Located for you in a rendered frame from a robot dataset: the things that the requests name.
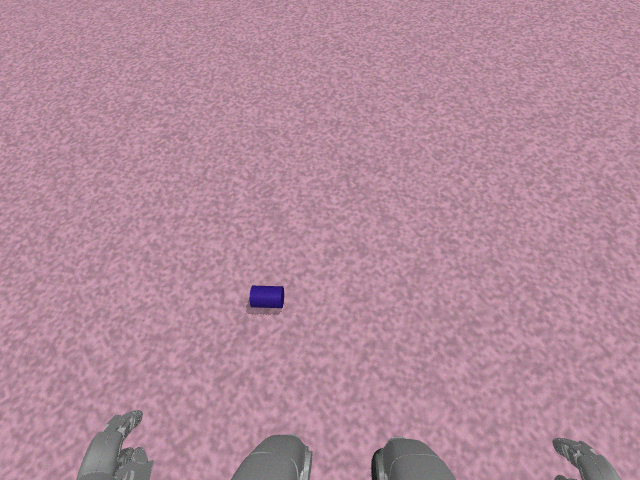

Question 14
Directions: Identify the right robot hand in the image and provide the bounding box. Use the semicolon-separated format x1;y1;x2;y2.
552;438;621;480

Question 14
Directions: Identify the left robot hand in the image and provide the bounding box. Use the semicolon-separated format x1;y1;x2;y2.
77;410;153;480

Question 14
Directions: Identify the can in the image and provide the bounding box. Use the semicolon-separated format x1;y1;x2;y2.
250;286;284;308

